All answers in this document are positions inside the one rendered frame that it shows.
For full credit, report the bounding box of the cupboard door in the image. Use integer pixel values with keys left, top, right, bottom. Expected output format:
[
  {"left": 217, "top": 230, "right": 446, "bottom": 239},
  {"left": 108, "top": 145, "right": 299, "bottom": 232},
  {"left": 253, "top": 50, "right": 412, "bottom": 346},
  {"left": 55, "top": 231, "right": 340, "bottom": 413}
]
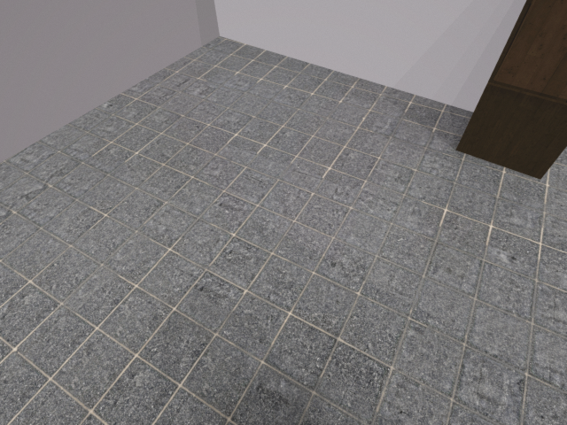
[{"left": 495, "top": 0, "right": 567, "bottom": 99}]

